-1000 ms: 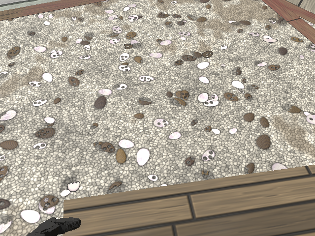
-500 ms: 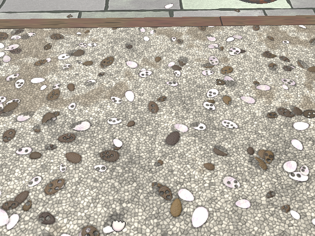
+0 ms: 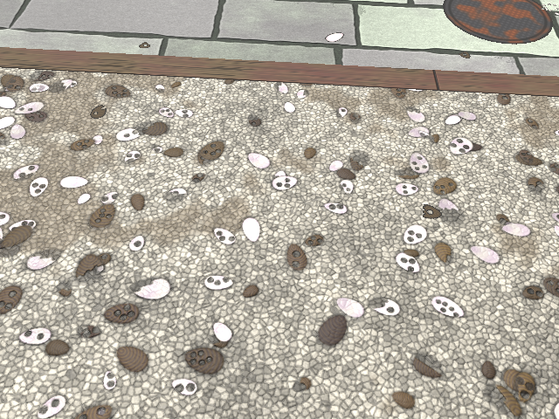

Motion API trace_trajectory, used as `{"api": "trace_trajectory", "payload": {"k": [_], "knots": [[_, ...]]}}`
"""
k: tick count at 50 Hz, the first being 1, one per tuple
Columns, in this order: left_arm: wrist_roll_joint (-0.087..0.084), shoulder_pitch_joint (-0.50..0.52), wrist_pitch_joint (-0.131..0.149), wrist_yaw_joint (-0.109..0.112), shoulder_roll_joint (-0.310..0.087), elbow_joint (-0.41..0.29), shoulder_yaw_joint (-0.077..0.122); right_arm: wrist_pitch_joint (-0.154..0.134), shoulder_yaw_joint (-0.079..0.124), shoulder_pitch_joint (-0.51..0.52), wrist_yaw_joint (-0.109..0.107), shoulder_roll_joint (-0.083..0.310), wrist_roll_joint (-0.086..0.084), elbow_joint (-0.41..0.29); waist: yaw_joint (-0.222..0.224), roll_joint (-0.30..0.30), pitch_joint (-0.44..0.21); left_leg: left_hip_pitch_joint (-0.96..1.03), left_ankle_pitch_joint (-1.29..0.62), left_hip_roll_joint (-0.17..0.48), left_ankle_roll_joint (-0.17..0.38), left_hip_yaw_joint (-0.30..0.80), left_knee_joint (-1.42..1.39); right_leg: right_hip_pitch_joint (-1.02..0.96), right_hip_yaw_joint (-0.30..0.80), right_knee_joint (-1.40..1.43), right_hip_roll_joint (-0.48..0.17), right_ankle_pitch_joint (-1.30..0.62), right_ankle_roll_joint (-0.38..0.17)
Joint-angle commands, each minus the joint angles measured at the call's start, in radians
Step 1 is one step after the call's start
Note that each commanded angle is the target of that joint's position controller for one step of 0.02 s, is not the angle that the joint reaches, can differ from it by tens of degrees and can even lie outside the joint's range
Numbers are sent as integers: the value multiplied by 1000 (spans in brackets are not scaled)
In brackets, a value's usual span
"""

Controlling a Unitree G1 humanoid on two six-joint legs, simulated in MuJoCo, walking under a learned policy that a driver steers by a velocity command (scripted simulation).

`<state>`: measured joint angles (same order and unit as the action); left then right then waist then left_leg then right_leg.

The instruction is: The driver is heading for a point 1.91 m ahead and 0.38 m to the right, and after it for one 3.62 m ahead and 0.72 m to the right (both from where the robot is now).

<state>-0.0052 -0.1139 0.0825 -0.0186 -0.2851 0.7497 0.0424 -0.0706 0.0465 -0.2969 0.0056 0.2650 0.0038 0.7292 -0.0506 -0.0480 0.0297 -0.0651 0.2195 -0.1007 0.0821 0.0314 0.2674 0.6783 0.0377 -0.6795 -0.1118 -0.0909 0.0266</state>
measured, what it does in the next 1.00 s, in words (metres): walks ahead, turning right: right foot, then left foot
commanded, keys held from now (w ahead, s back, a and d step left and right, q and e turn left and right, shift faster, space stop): e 0.52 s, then no key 0.48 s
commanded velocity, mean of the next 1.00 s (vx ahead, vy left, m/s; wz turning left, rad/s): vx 0.09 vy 0.00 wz -0.32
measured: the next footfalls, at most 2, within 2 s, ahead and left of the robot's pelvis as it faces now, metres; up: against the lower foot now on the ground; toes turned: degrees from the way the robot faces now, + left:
right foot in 0.14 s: +0.26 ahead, -0.14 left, +0.00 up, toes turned -4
left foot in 0.62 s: +0.30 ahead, +0.09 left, +0.00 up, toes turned -14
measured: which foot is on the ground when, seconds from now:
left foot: down 0.00-0.14, up 0.16-0.60, down 0.62-1.00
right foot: up 0.00-0.12, down 0.14-0.62, up 0.64-0.92, down 0.94-1.00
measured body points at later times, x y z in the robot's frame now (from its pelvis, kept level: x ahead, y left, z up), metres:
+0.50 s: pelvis +0.17 -0.04 -0.01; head +0.21 -0.06 +0.43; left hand +0.38 +0.21 -0.10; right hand +0.25 -0.34 -0.12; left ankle +0.27 +0.12 -0.71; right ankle +0.22 -0.13 -0.75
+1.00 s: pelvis +0.20 -0.02 -0.01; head +0.21 -0.03 +0.44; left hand +0.42 +0.17 -0.12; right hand +0.22 -0.30 -0.12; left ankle +0.26 +0.10 -0.75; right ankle +0.13 -0.14 -0.75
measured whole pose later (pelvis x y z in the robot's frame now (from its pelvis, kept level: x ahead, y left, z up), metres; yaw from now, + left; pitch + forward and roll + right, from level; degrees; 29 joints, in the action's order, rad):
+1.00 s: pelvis +0.20 -0.02 -0.01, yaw -22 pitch +0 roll +0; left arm 0.01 -0.20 -0.05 0.02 -0.25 0.72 0.05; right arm -0.02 0.03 -0.19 -0.01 0.23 0.02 0.74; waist -0.02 0.01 0.02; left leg -0.28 0.24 0.01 -0.03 0.04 0.52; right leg 0.21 0.06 -0.50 0.01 0.29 0.01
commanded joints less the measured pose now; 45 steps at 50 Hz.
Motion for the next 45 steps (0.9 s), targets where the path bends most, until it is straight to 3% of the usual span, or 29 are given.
{"api": "trace_trajectory", "payload": {"k": [1, 4, 6, 7, 8, 9, 10, 11, 12, 13, 15, 17, 20, 24, 28, 29, 30, 31, 32, 33, 34, 35, 36, 39, 41, 43, 45], "knots": [[-3, 90, 20, -18, -59, -81, 10, -8, 41, -22, -8, 162, 5, -16, -27, 108, 3, -43, -461, 261, 107, 29, -37, -111, -34, 91, 44, -88, -25], [-1, 69, 21, -37, -85, -93, 22, 7, 46, 5, -17, 173, 1, -2, -4, 127, -21, 51, -600, 294, 80, 15, 69, -120, -36, 125, 83, 47, -64], [10, -59, 21, -43, -133, -71, 47, 24, 52, 51, -33, 186, -11, -12, 71, 137, -86, 79, -781, 271, 41, -6, 253, -248, -75, 177, 137, 102, -96], [13, -156, 22, -37, -174, -51, 66, 31, 47, 50, -41, 174, -7, -22, 115, 93, -145, 35, -740, 215, -2, -45, 445, -392, -57, 228, 139, -51, -125], [22, -234, 18, -25, -258, -60, 82, 28, 31, 0, -46, 134, 26, -55, 109, -77, -270, -190, -316, 126, -66, -85, 782, -670, 206, 166, -67, -472, -221], [30, -211, 13, -24, -269, -81, 72, 18, 5, -139, -30, 57, 30, -58, 31, -242, -411, -520, 479, -35, -126, -2, 1081, -954, 600, 187, -280, -638, -429], [10, -205, -4, -19, -196, -101, 64, 16, 17, -100, -16, 150, 11, -37, 94, -96, -465, -548, 424, 30, -118, 117, 1143, -928, 579, 235, -236, -385, -402], [1, -142, -18, -12, -164, -119, 56, 23, 24, 1, -14, 166, -14, -65, 99, -48, -335, -610, 346, 66, -114, 95, 1129, -812, 470, 264, -188, -205, -361], [-7, -101, -33, -5, -143, -126, 48, 34, 24, 51, -22, 161, -8, -71, 86, 40, -235, -615, 288, 102, -117, 74, 1070, -670, 404, 305, -147, -79, -319], [-7, -71, -45, 2, -138, -136, 45, 48, 30, 78, -32, 165, 3, -81, 67, 49, -168, -582, 246, 123, -120, 73, 997, -535, 375, 342, -120, 4, -300], [11, -37, -58, 8, -148, -147, 49, 67, 28, 47, -40, 135, 7, -83, 23, -27, -123, -480, 208, 119, -129, 52, 867, -377, 326, 387, -54, 55, -280], [15, -40, -63, 19, -164, -151, 58, 66, 22, 29, -51, 112, 12, -73, 22, -55, -145, -450, 189, 104, -149, 40, 766, -357, 295, 376, -33, -22, -285], [1, -45, -78, 38, -181, -156, 68, 68, 23, 55, -57, 110, 11, -71, 37, -50, -192, -438, 107, 98, -169, 61, 668, -374, 313, 357, -22, 84, -268], [-2, -37, -105, 49, -179, -167, 71, 62, 25, 117, -51, 106, 3, -89, 62, -88, -158, -411, 74, 83, -170, 75, 537, -356, 376, 363, 2, 316, -239], [-3, -44, -120, 47, -163, -172, 67, 35, 31, 100, -35, 111, -7, -85, 63, -115, -166, -326, 75, 74, -139, 61, 345, -425, 435, 298, -7, 223, -222], [-7, -34, -124, 48, -152, -173, 62, 28, 33, 73, -29, 107, -7, -75, 42, -114, -165, -254, 3, 76, -123, 42, 231, -414, 427, 265, 9, 191, -204], [-10, -58, -126, 49, -129, -166, 54, 25, 39, 62, -26, 123, 1, -74, 37, -93, -160, -169, -75, 117, -100, 61, 134, -379, 404, 224, 43, 221, -168], [1, -103, -125, 46, -81, -164, 38, 27, 51, 65, -29, 187, 24, -91, 66, 65, -169, -83, -148, 305, -29, 232, 74, -293, 306, 70, 122, 427, -108], [-4, -87, -113, 44, -91, -196, 44, 39, 65, 89, -28, 243, 55, -81, 98, 338, -92, -124, -309, 444, 130, 435, 32, -138, 116, -71, 265, 644, -54], [14, -82, -101, 44, -168, -181, 65, 36, 55, 100, -29, 189, 53, -100, 59, 293, -107, -149, -340, 494, 205, 489, 30, -134, 135, -295, 221, 712, -8], [2, -91, -102, 42, -192, -158, 79, 34, 48, 121, -32, 165, 36, -107, 63, 216, -102, -144, -352, 449, 184, 412, 54, -123, 144, -402, 220, 669, 7], [-1, -112, -112, 47, -168, -129, 78, 35, 43, 148, -33, 150, 20, -109, 77, 165, -95, -134, -350, 387, 139, 327, 79, -120, 140, -449, 215, 627, 26], [3, -114, -122, 51, -146, -122, 72, 36, 38, 159, -33, 135, 4, -106, 73, 162, -86, -116, -374, 364, 120, 289, 93, -103, 142, -477, 210, 588, 41], [-4, -90, -129, 49, -63, -123, 43, 48, 22, 158, -31, 98, 6, -90, 70, 197, -94, -102, -437, 290, 101, 171, 109, -180, 76, -328, 182, 535, 70], [-3, -49, -126, 43, -31, -134, 26, 58, 26, 147, -31, 105, 6, -81, 43, 245, -112, -84, -435, 275, 100, 149, 121, -275, 18, -131, 140, 540, 76], [-10, -34, -123, 38, -47, -134, 29, 69, 34, 104, -31, 135, 2, -65, 16, 271, -116, -63, -422, 294, 118, 182, 132, -341, -11, 17, 136, 514, 71], [-9, -81, -120, 34, -54, -103, 33, 72, 30, 108, -29, 133, -13, -56, 47, 249, -99, -91, -379, 282, 96, 183, 153, -450, -35, 274, 143, 317, 40]]}}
